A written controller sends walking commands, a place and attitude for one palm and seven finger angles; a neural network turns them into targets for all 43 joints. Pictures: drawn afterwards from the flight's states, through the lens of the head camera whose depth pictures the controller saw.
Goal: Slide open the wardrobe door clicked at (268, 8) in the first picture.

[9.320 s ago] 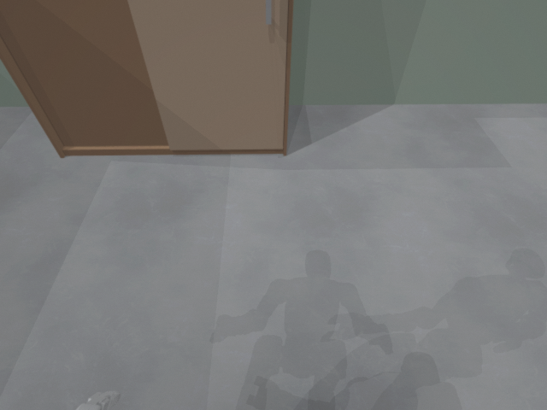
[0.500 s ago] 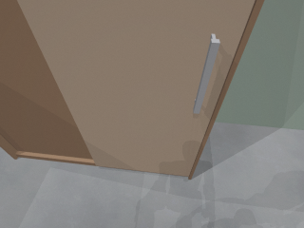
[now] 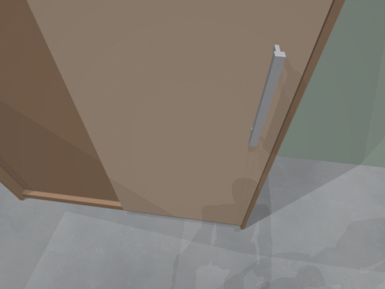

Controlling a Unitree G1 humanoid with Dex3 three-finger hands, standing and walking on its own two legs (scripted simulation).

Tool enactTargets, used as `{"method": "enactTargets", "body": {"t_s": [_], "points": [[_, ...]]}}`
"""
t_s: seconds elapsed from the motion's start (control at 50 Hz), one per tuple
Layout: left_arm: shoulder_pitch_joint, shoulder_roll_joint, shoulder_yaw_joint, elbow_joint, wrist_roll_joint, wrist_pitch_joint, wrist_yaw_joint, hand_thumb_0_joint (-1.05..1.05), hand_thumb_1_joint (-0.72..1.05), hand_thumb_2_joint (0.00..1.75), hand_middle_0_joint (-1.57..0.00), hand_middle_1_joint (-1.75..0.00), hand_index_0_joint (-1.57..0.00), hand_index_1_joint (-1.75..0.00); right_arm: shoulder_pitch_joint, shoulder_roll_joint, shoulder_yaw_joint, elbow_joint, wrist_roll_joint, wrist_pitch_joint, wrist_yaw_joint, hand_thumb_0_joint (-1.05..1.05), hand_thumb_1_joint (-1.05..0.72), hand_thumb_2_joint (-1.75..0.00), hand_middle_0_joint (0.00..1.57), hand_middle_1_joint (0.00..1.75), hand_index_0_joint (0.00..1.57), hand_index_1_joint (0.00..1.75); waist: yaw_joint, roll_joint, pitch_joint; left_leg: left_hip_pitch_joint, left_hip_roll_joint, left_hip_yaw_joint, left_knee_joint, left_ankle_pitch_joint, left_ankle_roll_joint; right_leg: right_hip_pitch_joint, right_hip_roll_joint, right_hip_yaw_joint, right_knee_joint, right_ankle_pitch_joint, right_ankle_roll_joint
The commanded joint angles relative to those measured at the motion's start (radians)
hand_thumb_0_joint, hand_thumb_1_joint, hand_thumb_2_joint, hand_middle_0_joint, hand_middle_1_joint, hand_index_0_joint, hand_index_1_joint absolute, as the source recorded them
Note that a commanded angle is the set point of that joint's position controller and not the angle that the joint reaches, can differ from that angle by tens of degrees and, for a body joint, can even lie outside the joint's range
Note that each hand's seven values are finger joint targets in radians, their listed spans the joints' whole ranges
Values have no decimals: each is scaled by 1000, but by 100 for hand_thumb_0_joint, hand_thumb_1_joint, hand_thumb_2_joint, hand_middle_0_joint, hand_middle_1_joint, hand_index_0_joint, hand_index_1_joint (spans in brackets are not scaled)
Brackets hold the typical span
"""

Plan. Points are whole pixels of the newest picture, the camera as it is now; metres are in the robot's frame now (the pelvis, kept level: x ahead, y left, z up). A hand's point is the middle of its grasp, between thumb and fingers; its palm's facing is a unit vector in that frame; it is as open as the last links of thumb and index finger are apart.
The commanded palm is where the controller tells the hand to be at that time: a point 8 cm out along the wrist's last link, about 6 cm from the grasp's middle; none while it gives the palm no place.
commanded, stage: look again from close up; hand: right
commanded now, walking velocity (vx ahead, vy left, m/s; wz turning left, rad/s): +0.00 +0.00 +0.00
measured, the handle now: (263, 101) +0.55 -0.14 +0.10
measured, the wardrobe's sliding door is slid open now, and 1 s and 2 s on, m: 0.00 0.00 0.00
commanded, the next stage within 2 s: shuffle to correct the standing spot in 0.76 s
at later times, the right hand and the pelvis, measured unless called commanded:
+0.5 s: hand out of the picture +0.00 -0.16 -0.18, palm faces +0.01 +0.99 -0.17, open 7.4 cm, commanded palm none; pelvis +0.01 +0.00 +0.00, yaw +0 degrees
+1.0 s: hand out of the picture +0.00 -0.16 -0.18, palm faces +0.02 +0.98 -0.17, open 7.4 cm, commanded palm none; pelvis +0.02 +0.00 +0.00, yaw +0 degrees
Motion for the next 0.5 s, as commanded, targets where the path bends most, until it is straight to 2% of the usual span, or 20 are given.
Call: {"method": "enactTargets", "body": {"t_s": [0.0,0.06,0.24,0.36,0.48], "points": [[73,96,19,-23,1,-14,7,0,90,90,-20,-30,-20,-30,76,-93,-21,-26,3,-13,-2,0,-90,-90,20,30,20,30,-5,0,54,2,65,-83,-68,18,36,-73,-114,111,-116,6,13],[78,97,18,-23,0,-16,8,0,90,90,-20,-30,-20,-30,76,-93,-20,-26,3,-14,-3,0,-90,-90,20,30,20,30,-4,5,42,11,64,-79,-65,47,36,-56,-119,111,-110,45,11],[74,96,16,-15,1,-15,9,0,90,90,-20,-30,-20,-30,71,-95,-20,-21,4,-15,-2,0,-90,-90,20,30,20,30,-5,1,62,6,66,-84,-75,28,37,-63,-117,104,-117,23,15],[75,100,17,-14,1,-18,9,0,90,90,-20,-30,-20,-30,77,-100,-19,-24,3,-16,-2,0,-90,-90,20,30,20,30,-6,-8,48,16,66,-83,-76,43,38,-49,-119,107,-116,41,13],[71,100,16,-13,2,-17,9,0,90,90,-20,-30,-20,-30,72,-98,-20,-21,3,-15,-1,0,-90,-90,20,30,20,30,-6,-12,71,4,63,-82,-79,24,36,-61,-120,107,-127,13,15]]}}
